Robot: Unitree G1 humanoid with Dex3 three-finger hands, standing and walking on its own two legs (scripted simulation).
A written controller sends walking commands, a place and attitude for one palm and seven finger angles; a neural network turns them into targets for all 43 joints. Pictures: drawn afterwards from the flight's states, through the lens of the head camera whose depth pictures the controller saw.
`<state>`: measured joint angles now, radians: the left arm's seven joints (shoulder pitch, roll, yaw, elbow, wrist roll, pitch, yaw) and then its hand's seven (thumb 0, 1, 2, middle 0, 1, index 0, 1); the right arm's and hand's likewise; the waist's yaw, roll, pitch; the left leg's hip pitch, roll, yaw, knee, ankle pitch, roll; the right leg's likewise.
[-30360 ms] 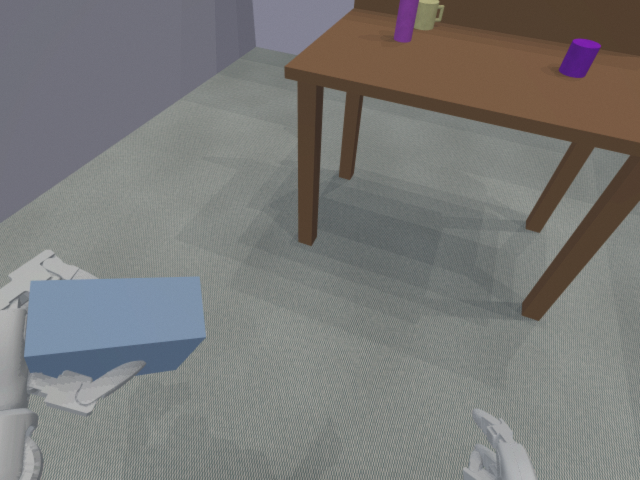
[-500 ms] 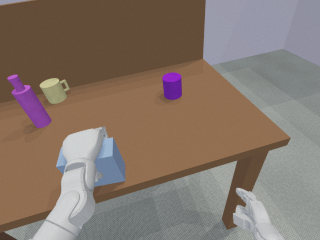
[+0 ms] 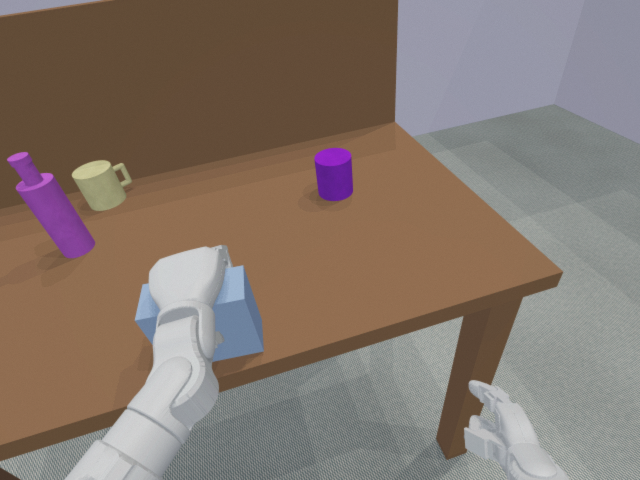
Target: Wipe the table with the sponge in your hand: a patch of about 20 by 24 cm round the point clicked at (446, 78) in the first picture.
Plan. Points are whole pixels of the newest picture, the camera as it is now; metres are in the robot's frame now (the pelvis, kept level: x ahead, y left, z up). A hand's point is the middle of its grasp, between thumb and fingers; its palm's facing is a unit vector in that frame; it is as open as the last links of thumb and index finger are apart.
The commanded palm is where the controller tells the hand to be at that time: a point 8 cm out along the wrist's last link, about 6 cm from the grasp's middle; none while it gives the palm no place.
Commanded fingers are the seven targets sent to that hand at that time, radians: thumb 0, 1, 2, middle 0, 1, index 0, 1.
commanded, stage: wipe forward along the third lane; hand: left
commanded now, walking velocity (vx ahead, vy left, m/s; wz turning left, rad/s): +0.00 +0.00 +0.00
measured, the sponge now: (211, 329) +0.30 +0.21 +0.04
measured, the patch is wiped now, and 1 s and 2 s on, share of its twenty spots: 0.80 0.90 1.00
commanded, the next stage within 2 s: wipe back along the third lane in 1.48 s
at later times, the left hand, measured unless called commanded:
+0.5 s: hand (216, 273) +0.36 +0.21 +0.10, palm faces -0.02 -0.03 -1.00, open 9.6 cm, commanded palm +0.34 +0.21 +0.12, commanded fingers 0.00 0.10 1.30 -1.20 -1.60 -1.20 -1.60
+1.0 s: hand (215, 250) +0.40 +0.23 +0.10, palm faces -0.08 +0.00 -1.00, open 9.7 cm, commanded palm +0.38 +0.23 +0.13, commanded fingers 0.00 0.10 1.30 -1.20 -1.60 -1.20 -1.60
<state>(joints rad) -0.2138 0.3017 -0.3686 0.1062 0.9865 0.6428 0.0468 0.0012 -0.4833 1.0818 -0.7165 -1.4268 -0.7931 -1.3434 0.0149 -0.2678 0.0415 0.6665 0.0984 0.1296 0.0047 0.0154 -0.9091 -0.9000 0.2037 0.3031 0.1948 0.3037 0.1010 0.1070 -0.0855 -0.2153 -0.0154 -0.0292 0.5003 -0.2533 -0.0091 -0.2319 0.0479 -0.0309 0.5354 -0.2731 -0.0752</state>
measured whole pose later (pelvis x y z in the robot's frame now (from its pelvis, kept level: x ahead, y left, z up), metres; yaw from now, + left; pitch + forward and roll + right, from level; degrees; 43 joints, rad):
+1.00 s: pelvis -0.01 -0.03 +0.00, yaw -1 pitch +6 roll +1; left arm -0.65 0.45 -0.13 0.80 0.96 0.31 0.04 0.01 -0.55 1.14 -0.77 -1.36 -0.82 -1.34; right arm 0.19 -0.30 0.01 0.70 0.09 0.11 -0.08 0.01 -0.91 -0.90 0.21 0.30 0.20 0.30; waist 0.01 0.08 -0.13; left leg -0.41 0.02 -0.05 0.55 -0.26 0.03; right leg -0.41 0.10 -0.04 0.54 -0.24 -0.12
